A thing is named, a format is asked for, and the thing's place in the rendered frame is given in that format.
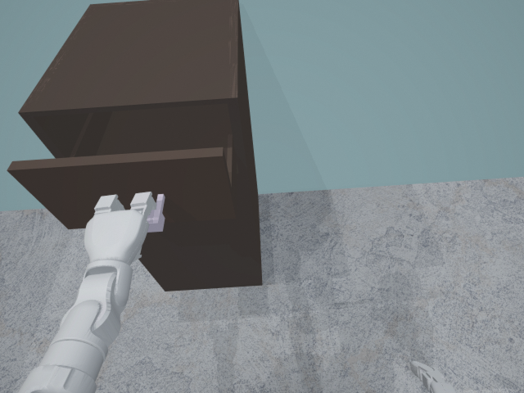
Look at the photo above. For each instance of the cabinet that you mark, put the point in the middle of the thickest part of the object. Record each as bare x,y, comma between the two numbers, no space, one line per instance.
125,56

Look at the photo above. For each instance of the drawer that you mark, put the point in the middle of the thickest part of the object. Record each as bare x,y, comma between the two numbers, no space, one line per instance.
186,153

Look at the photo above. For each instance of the robot left forearm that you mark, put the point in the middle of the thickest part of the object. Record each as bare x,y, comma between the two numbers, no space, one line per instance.
75,356

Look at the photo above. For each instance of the robot left hand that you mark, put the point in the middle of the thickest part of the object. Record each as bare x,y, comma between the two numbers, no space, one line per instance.
115,233

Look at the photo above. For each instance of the handle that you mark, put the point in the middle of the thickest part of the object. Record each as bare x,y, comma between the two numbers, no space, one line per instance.
156,219

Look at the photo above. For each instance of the robot right hand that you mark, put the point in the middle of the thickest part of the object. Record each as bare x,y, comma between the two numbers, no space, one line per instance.
432,379

